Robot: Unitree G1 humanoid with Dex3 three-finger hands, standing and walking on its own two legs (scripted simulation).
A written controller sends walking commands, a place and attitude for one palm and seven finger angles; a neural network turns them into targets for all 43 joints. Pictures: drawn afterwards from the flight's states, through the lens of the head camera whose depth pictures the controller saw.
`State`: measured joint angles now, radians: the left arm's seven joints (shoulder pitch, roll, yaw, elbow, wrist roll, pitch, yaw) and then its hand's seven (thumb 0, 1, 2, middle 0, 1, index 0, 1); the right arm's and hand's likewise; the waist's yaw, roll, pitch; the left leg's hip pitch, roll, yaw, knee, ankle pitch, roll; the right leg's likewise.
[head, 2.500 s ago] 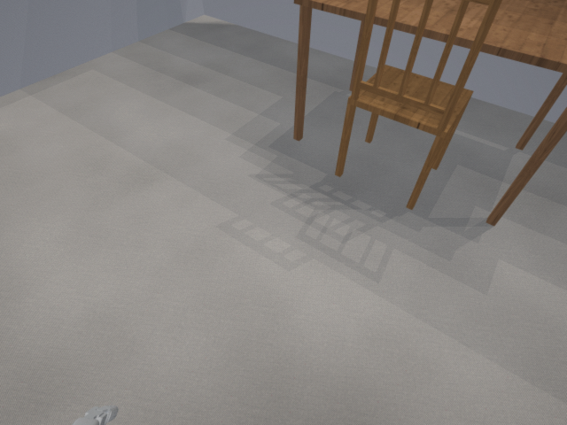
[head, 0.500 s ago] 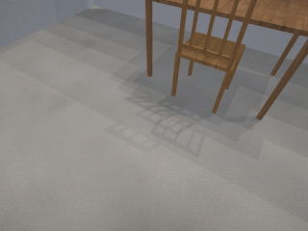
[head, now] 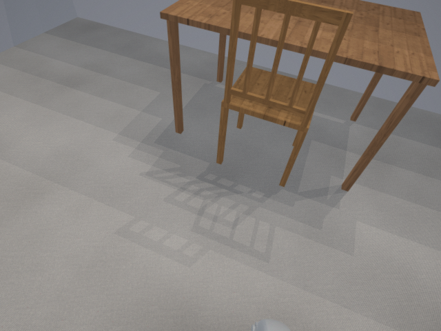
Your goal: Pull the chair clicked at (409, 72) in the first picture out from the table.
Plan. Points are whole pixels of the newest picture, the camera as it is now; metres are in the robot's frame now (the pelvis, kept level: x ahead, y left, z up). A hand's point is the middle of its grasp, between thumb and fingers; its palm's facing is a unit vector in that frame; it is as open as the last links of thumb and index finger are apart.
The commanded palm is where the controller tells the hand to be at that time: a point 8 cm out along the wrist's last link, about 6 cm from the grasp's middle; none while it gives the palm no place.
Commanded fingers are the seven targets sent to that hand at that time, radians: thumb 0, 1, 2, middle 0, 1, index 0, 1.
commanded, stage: walk to a spot facing it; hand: left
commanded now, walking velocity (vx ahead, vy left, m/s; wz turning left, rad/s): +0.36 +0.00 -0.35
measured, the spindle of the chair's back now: (276, 61) +1.10 -0.14 -0.05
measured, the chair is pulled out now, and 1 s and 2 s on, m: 0.00 0.00 0.00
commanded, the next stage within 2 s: turn to face it in 0.42 s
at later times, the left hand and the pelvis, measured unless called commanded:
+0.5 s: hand (191, 242) +0.35 +0.10 -0.17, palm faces -0.14 -0.98 -0.17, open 7.3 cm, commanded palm none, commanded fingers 0.00 0.90 0.90 -0.20 -0.30 -0.20 -0.30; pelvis +0.23 -0.06 -0.01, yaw -10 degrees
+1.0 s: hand (185, 209) +0.45 +0.13 -0.18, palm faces -0.23 -0.96 -0.16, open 7.4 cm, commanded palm none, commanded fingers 0.00 0.90 0.90 -0.20 -0.30 -0.20 -0.30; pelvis +0.37 -0.04 +0.00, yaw -17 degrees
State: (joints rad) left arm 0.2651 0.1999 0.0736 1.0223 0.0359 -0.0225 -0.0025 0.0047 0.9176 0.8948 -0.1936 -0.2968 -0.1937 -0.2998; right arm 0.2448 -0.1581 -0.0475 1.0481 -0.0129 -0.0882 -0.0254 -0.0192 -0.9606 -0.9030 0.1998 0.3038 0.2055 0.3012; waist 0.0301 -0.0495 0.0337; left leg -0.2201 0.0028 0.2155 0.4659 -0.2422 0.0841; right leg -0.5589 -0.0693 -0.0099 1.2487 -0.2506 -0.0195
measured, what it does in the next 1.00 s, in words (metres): walks ahead, turning right: right foot, then left foot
